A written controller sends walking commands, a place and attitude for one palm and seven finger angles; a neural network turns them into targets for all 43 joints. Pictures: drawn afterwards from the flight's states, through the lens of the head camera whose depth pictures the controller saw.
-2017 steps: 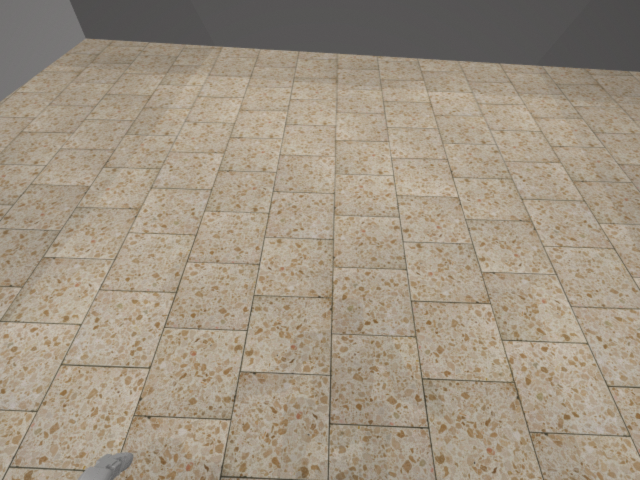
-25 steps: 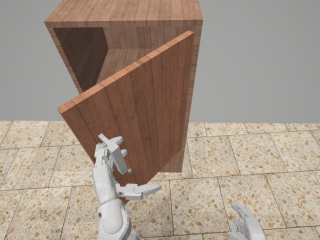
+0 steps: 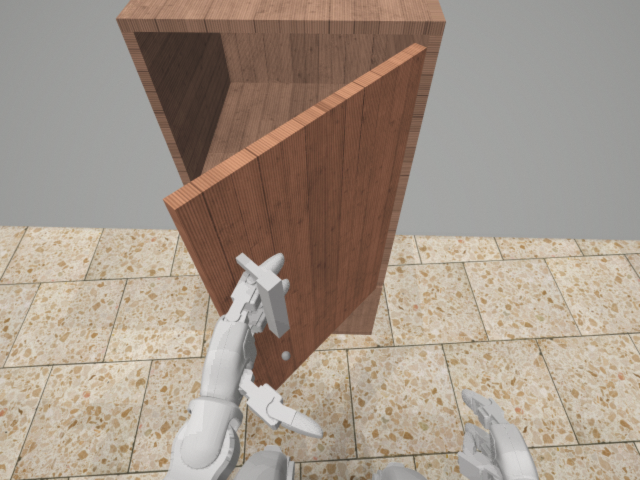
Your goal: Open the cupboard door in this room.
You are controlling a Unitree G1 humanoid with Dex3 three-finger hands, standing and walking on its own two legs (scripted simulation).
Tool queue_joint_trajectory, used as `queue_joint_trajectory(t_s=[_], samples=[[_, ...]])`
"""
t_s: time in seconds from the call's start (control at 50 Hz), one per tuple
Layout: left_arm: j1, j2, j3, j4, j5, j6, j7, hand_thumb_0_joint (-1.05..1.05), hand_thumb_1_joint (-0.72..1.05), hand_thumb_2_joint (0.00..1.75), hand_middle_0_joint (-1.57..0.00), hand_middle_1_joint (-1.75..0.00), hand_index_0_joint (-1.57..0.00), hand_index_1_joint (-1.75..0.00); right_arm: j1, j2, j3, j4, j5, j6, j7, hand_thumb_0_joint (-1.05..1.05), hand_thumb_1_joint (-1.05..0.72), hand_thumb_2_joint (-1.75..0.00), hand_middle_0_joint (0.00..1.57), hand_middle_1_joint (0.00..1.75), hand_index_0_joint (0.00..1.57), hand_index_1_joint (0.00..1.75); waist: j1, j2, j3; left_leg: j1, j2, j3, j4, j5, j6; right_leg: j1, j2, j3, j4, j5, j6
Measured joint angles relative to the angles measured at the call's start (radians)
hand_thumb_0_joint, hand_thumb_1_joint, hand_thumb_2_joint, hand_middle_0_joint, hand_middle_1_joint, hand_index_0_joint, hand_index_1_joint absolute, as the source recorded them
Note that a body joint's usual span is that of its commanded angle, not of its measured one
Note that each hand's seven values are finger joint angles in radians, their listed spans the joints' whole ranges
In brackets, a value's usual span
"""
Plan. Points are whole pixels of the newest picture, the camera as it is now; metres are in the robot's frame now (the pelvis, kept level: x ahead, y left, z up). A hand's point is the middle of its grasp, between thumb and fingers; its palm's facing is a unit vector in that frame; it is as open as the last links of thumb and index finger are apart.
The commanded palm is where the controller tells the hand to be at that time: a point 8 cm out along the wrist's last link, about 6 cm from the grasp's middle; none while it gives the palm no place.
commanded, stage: slide the hand sideways off the handle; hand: left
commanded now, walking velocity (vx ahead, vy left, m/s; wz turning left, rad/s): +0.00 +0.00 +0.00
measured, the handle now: (263, 296) +0.32 +0.09 +0.06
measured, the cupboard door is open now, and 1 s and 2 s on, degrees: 49 49 49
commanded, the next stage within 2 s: draw the hand back to the body in 1.00 s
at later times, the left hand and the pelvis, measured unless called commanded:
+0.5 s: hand (258, 387) +0.21 +0.08 +0.06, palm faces -0.03 -1.00 +0.04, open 16.1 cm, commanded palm +0.18 +0.13 +0.06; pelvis +0.00 +0.02 -0.01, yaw -2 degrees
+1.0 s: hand (224, 426) +0.18 +0.11 +0.06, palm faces +0.00 -1.00 -0.01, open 16.3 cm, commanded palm +0.14 +0.17 +0.06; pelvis +0.00 +0.00 -0.02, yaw -1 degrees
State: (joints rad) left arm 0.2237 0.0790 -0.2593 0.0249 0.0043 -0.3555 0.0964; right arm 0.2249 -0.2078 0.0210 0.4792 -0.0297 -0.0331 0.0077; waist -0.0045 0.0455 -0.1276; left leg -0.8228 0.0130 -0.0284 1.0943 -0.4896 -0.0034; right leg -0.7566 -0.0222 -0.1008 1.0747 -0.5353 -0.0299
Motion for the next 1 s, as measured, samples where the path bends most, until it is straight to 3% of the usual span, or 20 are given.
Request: queue_joint_trajectory(t_s=[0.04, 0.08, 0.16, 0.26, 0.46, 0.7, 1.0], samples=[[0.021, -0.017, -0.003, -0.021, -0.044, 0.012, -0.028, -0.01, -0.5, 0.3, -0.19, -0.36, -0.15, -0.36, 0.009, -0.003, -0.001, -0.01, 0.011, -0.001, -0.005, 0.01, -0.91, -0.9, 0.2, 0.3, 0.2, 0.3, -0.004, 0.004, 0.006, 0.006, 0.001, 0.008, -0.001, -0.001, 0.006, 0.005, 0.001, 0.009, -0.005, 0.005, 0.007], [0.048, -0.05, -0.006, -0.041, -0.06, 0.029, -0.015, -0.01, -0.5, 0.3, -0.18, -0.34, -0.14, -0.34, 0.021, -0.002, -0.001, -0.024, 0.015, -0.001, -0.005, 0.01, -0.91, -0.9, 0.2, 0.3, 0.2, 0.3, -0.008, 0.003, 0.005, 0.011, 0.001, 0.018, -0.006, 0.0, 0.012, 0.007, 0.0, 0.018, -0.011, 0.01, 0.013], [0.094, -0.084, -0.021, -0.073, -0.008, 0.036, 0.052, -0.01, -0.5, 0.3, -0.16, -0.32, -0.16, -0.32, 0.039, 0.006, 0.001, -0.053, 0.007, 0.002, 0.008, 0.01, -0.91, -0.9, 0.2, 0.3, 0.2, 0.3, -0.016, -0.011, -0.009, 0.003, -0.002, 0.034, -0.001, -0.003, 0.02, -0.009, -0.004, 0.034, -0.001, 0.009, 0.022], [0.129, -0.06, -0.028, -0.112, 0.052, 0.02, 0.089, -0.01, -0.5, 0.3, -0.16, -0.31, -0.17, -0.31, 0.038, 0.017, 0.005, -0.075, 0.001, 0.014, 0.023, 0.01, -0.91, -0.9, 0.2, 0.3, 0.2, 0.3, -0.018, -0.022, -0.013, -0.022, 0.0, 0.038, 0.032, -0.019, 0.025, -0.033, -0.003, 0.039, 0.03, -0.003, 0.025], [0.251, -0.029, -0.023, -0.215, 0.016, 0.034, 0.053, -0.01, -0.5, 0.3, -0.16, -0.3, -0.19, -0.32, 0.034, 0.02, 0.019, -0.108, 0.01, 0.019, 0.019, 0.01, -0.91, -0.9, 0.2, 0.3, 0.2, 0.3, -0.008, -0.006, -0.012, -0.013, 0.001, 0.034, 0.034, -0.027, 0.028, -0.018, -0.001, 0.035, 0.02, -0.006, 0.029], [0.394, 0.001, 0.022, -0.31, -0.006, -0.018, -0.004, -0.01, -0.5, 0.3, -0.16, -0.3, -0.17, -0.3, 0.032, 0.009, 0.005, -0.131, 0.009, 0.008, 0.018, 0.01, -0.91, -0.9, 0.2, 0.3, 0.2, 0.3, 0.005, -0.012, -0.024, -0.052, 0.004, 0.021, 0.073, -0.047, 0.015, -0.057, 0.001, 0.023, 0.066, -0.034, 0.016], [0.48, 0.05, 0.141, -0.358, -0.111, -0.037, -0.13, -0.01, -0.5, 0.3, -0.15, -0.3, -0.15, -0.3, 0.032, 0.004, -0.019, -0.11, 0.028, 0.0, -0.02, 0.01, -0.91, -0.9, 0.2, 0.3, 0.2, 0.3, 0.012, -0.001, -0.035, -0.084, 0.014, -0.002, 0.104, -0.055, -0.008, -0.086, 0.012, 0.002, 0.102, -0.051, -0.007]])
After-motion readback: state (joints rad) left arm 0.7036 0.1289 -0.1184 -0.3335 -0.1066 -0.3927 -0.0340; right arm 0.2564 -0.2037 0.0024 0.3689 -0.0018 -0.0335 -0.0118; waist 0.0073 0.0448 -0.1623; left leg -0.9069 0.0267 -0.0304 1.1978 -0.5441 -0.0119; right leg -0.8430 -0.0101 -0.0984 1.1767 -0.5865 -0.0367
